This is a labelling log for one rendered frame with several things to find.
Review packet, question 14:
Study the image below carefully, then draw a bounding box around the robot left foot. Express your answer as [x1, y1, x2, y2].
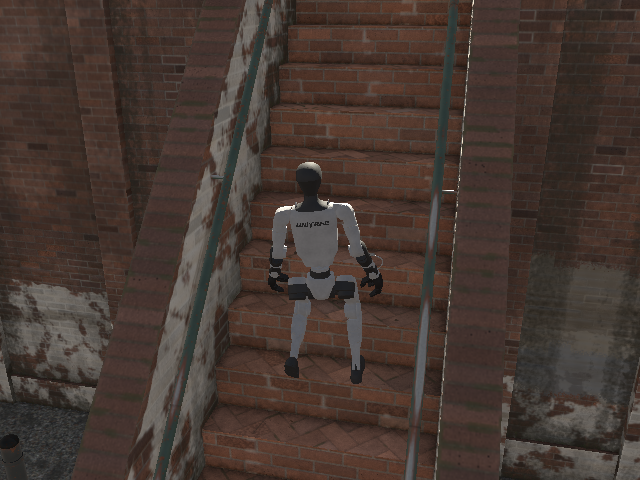
[284, 357, 299, 378]

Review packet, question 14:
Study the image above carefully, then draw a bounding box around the robot left shin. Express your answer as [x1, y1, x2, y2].
[290, 301, 307, 359]

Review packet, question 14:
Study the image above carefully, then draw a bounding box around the robot right upper arm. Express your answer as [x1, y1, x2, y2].
[333, 203, 365, 258]

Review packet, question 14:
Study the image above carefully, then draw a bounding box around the left robot forearm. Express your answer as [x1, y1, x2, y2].
[269, 245, 283, 278]

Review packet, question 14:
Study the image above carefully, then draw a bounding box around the right robot forearm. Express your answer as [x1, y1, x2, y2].
[356, 241, 380, 280]

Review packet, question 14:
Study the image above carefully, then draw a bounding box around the left robot hand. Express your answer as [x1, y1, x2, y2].
[268, 273, 289, 292]

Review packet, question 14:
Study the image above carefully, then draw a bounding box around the right robot hand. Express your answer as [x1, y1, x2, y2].
[360, 273, 383, 297]

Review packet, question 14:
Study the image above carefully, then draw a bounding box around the robot left upper arm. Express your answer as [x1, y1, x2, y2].
[272, 206, 292, 259]

